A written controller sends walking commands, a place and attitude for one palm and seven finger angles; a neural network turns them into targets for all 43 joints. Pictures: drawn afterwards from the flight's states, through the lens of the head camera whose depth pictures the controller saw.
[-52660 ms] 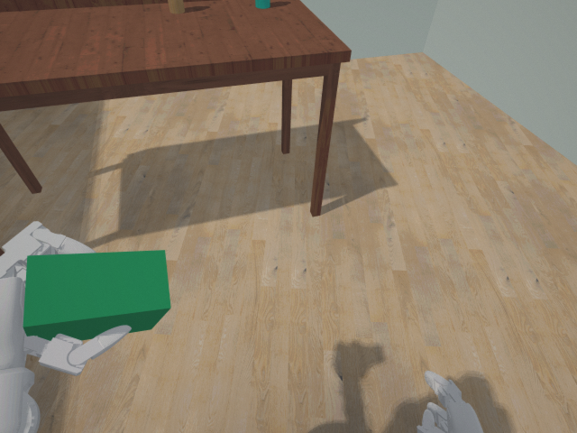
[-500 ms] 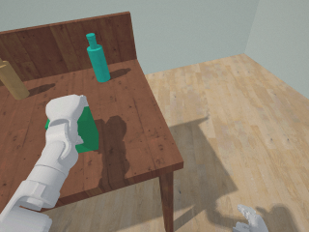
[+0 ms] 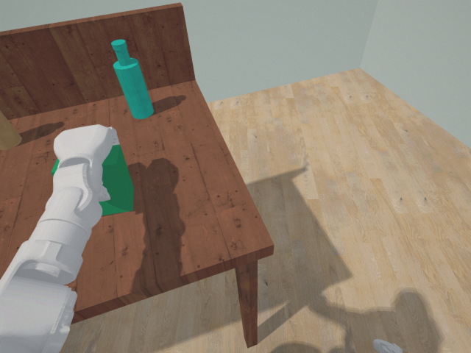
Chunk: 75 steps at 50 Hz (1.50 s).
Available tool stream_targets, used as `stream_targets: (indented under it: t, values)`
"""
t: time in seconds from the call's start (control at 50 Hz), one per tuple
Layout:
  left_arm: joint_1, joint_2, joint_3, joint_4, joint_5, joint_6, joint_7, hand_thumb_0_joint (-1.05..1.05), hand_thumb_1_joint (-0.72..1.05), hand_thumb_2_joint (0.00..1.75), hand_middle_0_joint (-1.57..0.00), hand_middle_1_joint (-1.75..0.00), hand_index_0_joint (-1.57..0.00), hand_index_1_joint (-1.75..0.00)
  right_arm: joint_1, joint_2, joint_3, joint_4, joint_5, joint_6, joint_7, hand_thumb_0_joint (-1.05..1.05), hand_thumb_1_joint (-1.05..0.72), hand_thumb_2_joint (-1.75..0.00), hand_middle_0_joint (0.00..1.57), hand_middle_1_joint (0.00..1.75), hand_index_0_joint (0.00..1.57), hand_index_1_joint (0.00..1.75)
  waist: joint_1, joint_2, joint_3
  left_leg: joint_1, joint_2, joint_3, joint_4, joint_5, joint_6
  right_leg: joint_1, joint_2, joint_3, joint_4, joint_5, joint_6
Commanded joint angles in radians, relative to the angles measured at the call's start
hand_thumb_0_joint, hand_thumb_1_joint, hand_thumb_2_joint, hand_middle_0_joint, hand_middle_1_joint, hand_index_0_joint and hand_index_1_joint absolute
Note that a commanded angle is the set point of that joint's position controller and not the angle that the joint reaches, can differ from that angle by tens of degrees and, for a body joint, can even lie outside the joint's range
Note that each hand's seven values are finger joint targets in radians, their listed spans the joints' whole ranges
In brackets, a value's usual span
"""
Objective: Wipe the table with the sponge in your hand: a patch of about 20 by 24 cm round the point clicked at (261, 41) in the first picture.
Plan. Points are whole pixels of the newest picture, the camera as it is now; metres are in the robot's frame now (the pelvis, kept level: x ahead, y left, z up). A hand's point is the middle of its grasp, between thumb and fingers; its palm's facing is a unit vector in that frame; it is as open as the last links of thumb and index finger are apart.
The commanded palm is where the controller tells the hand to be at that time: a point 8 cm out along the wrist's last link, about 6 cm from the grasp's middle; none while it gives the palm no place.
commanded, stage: wipe forward along the middle lane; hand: left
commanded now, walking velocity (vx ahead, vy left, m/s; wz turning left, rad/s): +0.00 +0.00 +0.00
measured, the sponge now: (101, 189) +0.39 +0.29 +0.07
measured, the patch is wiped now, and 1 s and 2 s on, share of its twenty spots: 1.00 1.00 1.00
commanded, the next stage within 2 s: slide back across to the first lane in 0.08 s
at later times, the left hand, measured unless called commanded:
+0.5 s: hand (87, 160) +0.41 +0.30 +0.12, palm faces -0.02 +0.00 -1.00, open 10.2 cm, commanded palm +0.38 +0.32 +0.18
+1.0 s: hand (41, 173) +0.38 +0.37 +0.13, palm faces -0.09 +0.01 -1.00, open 10.2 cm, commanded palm +0.36 +0.36 +0.18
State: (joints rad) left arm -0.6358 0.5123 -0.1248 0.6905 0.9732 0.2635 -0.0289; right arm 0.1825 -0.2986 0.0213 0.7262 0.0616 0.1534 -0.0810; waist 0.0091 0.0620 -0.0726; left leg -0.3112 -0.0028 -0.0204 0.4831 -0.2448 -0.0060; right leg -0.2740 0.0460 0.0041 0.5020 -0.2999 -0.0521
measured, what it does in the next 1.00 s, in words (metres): stands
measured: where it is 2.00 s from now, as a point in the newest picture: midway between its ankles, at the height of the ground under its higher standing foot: outside the picture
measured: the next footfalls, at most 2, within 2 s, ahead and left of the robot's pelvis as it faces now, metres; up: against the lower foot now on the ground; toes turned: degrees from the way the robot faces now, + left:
none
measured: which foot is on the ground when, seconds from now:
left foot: down 0.00-1.00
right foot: down 0.00-1.00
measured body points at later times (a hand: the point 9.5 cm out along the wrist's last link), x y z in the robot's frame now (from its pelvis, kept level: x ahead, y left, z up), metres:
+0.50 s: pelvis +0.01 +0.02 +0.00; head +0.02 -0.01 +0.45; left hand +0.41 +0.30 +0.18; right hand +0.12 -0.25 -0.13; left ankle +0.00 +0.13 -0.74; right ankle -0.03 -0.09 -0.74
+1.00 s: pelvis +0.02 +0.02 +0.00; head +0.04 +0.00 +0.45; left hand +0.38 +0.36 +0.18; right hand +0.18 -0.23 -0.11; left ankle +0.00 +0.13 -0.74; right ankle -0.03 -0.09 -0.74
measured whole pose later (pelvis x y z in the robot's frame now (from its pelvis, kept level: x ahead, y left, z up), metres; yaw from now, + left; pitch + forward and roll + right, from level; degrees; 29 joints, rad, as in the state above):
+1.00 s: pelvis +0.02 +0.02 +0.00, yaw +1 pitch +4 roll +0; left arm -0.49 0.66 0.02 0.55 0.96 0.13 -0.10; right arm 0.15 -0.30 0.00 0.68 0.05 0.17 -0.07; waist 0.03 0.06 -0.04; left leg -0.27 -0.03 -0.02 0.45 -0.25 0.02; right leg -0.20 0.02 0.00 0.42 -0.29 -0.02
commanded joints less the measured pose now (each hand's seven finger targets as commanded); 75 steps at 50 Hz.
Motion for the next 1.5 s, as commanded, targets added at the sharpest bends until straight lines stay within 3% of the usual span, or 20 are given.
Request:
stream_targets:
  t: [0.0, 0.14, 0.16, 0.22, 0.24, 0.32, 0.44, 0.52, 0.56, 0.68, 0.74, 0.82, 0.88, 0.92, 0.98, 1.12, 1.18, 1.32, 1.36, 1.48]
  values:
    - [-0.315, 0.216, 0.061, -0.035, 0.037, -0.007, 0.032, 0.00, 0.10, 1.30, -1.20, -1.60, -1.20, -1.60, -0.080, -0.130, -0.047, -0.118, 0.002, -0.031, -0.010, 0.00, -0.90, -0.90, 0.20, 0.30, 0.20, 0.30, -0.018, -0.122, -0.191, 0.048, -0.049, 0.049, -0.015, 0.192, 0.059, 0.088, -0.016, 0.037, -0.073, 0.352, 0.009]
    - [-0.424, 0.257, 0.067, 0.061, 0.062, -0.023, 0.042, 0.00, 0.10, 1.30, -1.20, -1.60, -1.20, -1.60, -0.043, -0.133, -0.048, -0.102, 0.003, -0.022, -0.011, 0.00, -0.90, -0.90, 0.20, 0.30, 0.20, 0.30, -0.034, -0.101, -0.194, 0.031, -0.048, 0.042, -0.020, 0.173, 0.059, 0.058, -0.013, 0.030, -0.069, 0.299, 0.005]
    - [-0.396, 0.231, 0.055, 0.063, 0.063, -0.029, 0.043, 0.00, 0.10, 1.30, -1.20, -1.60, -1.20, -1.60, -0.041, -0.131, -0.051, -0.107, 0.002, -0.022, -0.008, 0.00, -0.90, -0.90, 0.20, 0.30, 0.20, 0.30, -0.028, -0.096, -0.202, 0.040, -0.049, 0.042, -0.014, 0.194, 0.058, 0.059, -0.012, 0.027, -0.065, 0.324, 0.003]
    - [-0.349, 0.319, 0.139, 0.014, 0.056, -0.050, 0.049, 0.00, 0.10, 1.30, -1.20, -1.60, -1.20, -1.60, -0.049, -0.136, -0.055, -0.125, -0.001, -0.013, -0.005, 0.00, -0.90, -0.90, 0.20, 0.30, 0.20, 0.30, 0.004, -0.086, -0.281, 0.045, -0.048, 0.039, -0.016, 0.244, 0.057, 0.138, -0.012, 0.039, -0.058, 0.389, -0.002]
    - [-0.363, 0.277, 0.097, 0.010, 0.053, -0.051, 0.050, 0.00, 0.10, 1.30, -1.20, -1.60, -1.20, -1.60, -0.049, -0.129, -0.053, -0.126, 0.002, -0.012, -0.004, 0.00, -0.90, -0.90, 0.20, 0.30, 0.20, 0.30, -0.011, -0.092, -0.259, 0.047, -0.048, 0.047, -0.016, 0.237, 0.061, 0.129, -0.014, 0.031, -0.057, 0.385, 0.005]
    - [-0.352, 0.348, 0.161, -0.080, 0.053, -0.047, 0.060, 0.00, 0.10, 1.30, -1.20, -1.60, -1.20, -1.60, -0.067, -0.136, -0.057, -0.139, -0.001, -0.003, 0.000, 0.00, -0.90, -0.90, 0.20, 0.30, 0.20, 0.30, 0.016, -0.042, -0.281, 0.074, -0.046, 0.035, -0.034, 0.277, 0.059, 0.152, -0.006, 0.028, -0.064, 0.386, -0.008]
    - [-0.282, 0.381, 0.198, -0.231, 0.036, -0.015, 0.066, 0.00, 0.10, 1.30, -1.20, -1.60, -1.20, -1.60, -0.110, -0.133, -0.058, -0.153, 0.000, 0.000, 0.009, 0.00, -0.90, -0.90, 0.20, 0.30, 0.20, 0.30, 0.031, -0.011, -0.301, 0.128, -0.047, 0.035, -0.047, 0.352, 0.062, 0.206, -0.003, 0.022, -0.065, 0.430, -0.009]
    - [-0.267, 0.412, 0.219, -0.257, 0.015, 0.021, 0.038, 0.00, 0.10, 1.30, -1.20, -1.60, -1.20, -1.60, -0.137, -0.143, -0.052, -0.148, 0.000, 0.002, 0.003, 0.00, -0.90, -0.90, 0.20, 0.30, 0.20, 0.30, 0.027, -0.028, -0.251, 0.132, -0.046, 0.032, -0.066, 0.333, 0.063, 0.205, -0.003, 0.021, -0.091, 0.409, -0.008]
    - [-0.258, 0.387, 0.192, -0.259, 0.019, 0.021, 0.023, 0.00, 0.10, 1.30, -1.20, -1.60, -1.20, -1.60, -0.137, -0.140, -0.050, -0.146, 0.002, -0.002, 0.000, 0.00, -0.90, -0.90, 0.20, 0.30, 0.20, 0.30, 0.015, -0.022, -0.233, 0.145, -0.048, 0.033, -0.063, 0.341, 0.063, 0.185, -0.001, 0.008, -0.089, 0.405, -0.008]
    - [-0.272, 0.424, 0.210, -0.265, 0.023, -0.028, -0.027, 0.00, 0.10, 1.30, -1.20, -1.60, -1.20, -1.60, -0.118, -0.145, -0.052, -0.138, -0.005, -0.008, -0.012, 0.00, -0.90, -0.90, 0.20, 0.30, 0.20, 0.30, 0.000, -0.037, -0.235, 0.177, -0.048, 0.027, -0.052, 0.369, 0.065, 0.172, -0.002, 0.005, -0.097, 0.429, -0.008]
    - [-0.300, 0.401, 0.185, -0.301, 0.019, -0.062, -0.043, 0.00, 0.10, 1.30, -1.20, -1.60, -1.20, -1.60, -0.110, -0.139, -0.056, -0.143, -0.007, -0.009, -0.011, 0.00, -0.90, -0.90, 0.20, 0.30, 0.20, 0.30, -0.009, 0.018, -0.248, 0.216, -0.045, 0.024, -0.043, 0.403, 0.062, 0.147, -0.002, 0.003, -0.096, 0.425, -0.010]
    - [-0.265, 0.482, 0.265, -0.292, 0.014, -0.105, -0.050, 0.00, 0.10, 1.30, -1.20, -1.60, -1.20, -1.60, -0.101, -0.148, -0.060, -0.144, -0.013, -0.008, -0.014, 0.00, -0.90, -0.90, 0.20, 0.30, 0.20, 0.30, 0.008, 0.014, -0.263, 0.206, -0.045, 0.022, -0.034, 0.444, 0.060, 0.173, -0.005, 0.009, -0.096, 0.481, -0.014]
    - [-0.240, 0.489, 0.277, -0.272, 0.019, -0.129, -0.046, 0.00, 0.10, 1.30, -1.20, -1.60, -1.20, -1.60, -0.089, -0.148, -0.062, -0.139, -0.011, -0.006, -0.010, 0.00, -0.90, -0.90, 0.20, 0.30, 0.20, 0.30, 0.010, 0.004, -0.264, 0.202, -0.044, 0.020, -0.026, 0.480, 0.058, 0.168, -0.005, 0.001, -0.085, 0.498, -0.010]
    - [-0.214, 0.448, 0.257, -0.328, 0.009, -0.142, -0.047, 0.00, 0.10, 1.30, -1.20, -1.60, -1.20, -1.60, -0.094, -0.142, -0.066, -0.156, -0.015, -0.005, -0.004, 0.00, -0.90, -0.90, 0.20, 0.30, 0.20, 0.30, 0.017, 0.046, -0.291, 0.227, -0.038, 0.010, -0.023, 0.541, 0.054, 0.164, -0.004, 0.002, -0.087, 0.499, -0.013]
    - [-0.124, 0.382, 0.225, -0.364, -0.010, -0.140, -0.040, 0.00, 0.10, 1.30, -1.20, -1.60, -1.20, -1.60, -0.091, -0.141, -0.074, -0.161, -0.012, -0.006, 0.009, 0.00, -0.90, -0.90, 0.20, 0.30, 0.20, 0.30, 0.015, 0.029, -0.278, 0.251, -0.030, 0.002, -0.013, 0.573, 0.048, 0.131, 0.000, -0.009, -0.083, 0.474, -0.007]
    - [-0.068, 0.389, 0.250, -0.403, -0.032, -0.094, -0.017, 0.00, 0.10, 1.30, -1.20, -1.60, -1.20, -1.60, -0.128, -0.147, -0.069, -0.165, -0.011, -0.002, 0.012, 0.00, -0.90, -0.90, 0.20, 0.30, 0.20, 0.30, 0.028, -0.006, -0.246, 0.197, -0.034, 0.000, -0.051, 0.429, 0.048, 0.156, -0.001, -0.006, -0.098, 0.398, -0.013]
    - [-0.008, 0.334, 0.209, -0.446, -0.032, -0.076, -0.011, 0.00, 0.10, 1.30, -1.20, -1.60, -1.20, -1.60, -0.146, -0.137, -0.068, -0.172, -0.011, -0.005, 0.016, 0.00, -0.90, -0.90, 0.20, 0.30, 0.20, 0.30, 0.034, -0.001, -0.243, 0.205, -0.037, 0.001, -0.054, 0.423, 0.048, 0.159, -0.001, -0.009, -0.096, 0.381, -0.010]
    - [0.090, 0.340, 0.234, -0.493, -0.041, -0.029, -0.006, 0.00, 0.10, 1.30, -1.20, -1.60, -1.20, -1.60, -0.191, -0.136, -0.056, -0.185, -0.011, -0.006, 0.019, 0.00, -0.90, -0.90, 0.20, 0.30, 0.20, 0.30, 0.054, -0.011, -0.197, 0.177, -0.034, -0.002, -0.081, 0.344, 0.048, 0.174, 0.000, -0.002, -0.109, 0.325, -0.016]
    - [0.107, 0.294, 0.196, -0.514, -0.039, -0.019, -0.005, 0.00, 0.10, 1.30, -1.20, -1.60, -1.20, -1.60, -0.198, -0.127, -0.052, -0.187, -0.010, -0.008, 0.022, 0.00, -0.90, -0.90, 0.20, 0.30, 0.20, 0.30, 0.049, -0.018, -0.176, 0.175, -0.035, 0.000, -0.084, 0.337, 0.046, 0.167, -0.001, -0.007, -0.109, 0.321, -0.013]
    - [0.163, 0.267, 0.178, -0.556, -0.035, 0.023, -0.002, 0.00, 0.10, 1.30, -1.20, -1.60, -1.20, -1.60, -0.232, -0.122, -0.044, -0.193, -0.011, -0.013, 0.021, 0.00, -0.90, -0.90, 0.20, 0.30, 0.20, 0.30, 0.054, -0.028, -0.146, 0.171, -0.037, 0.004, -0.094, 0.295, 0.047, 0.167, 0.000, -0.002, -0.118, 0.293, -0.013]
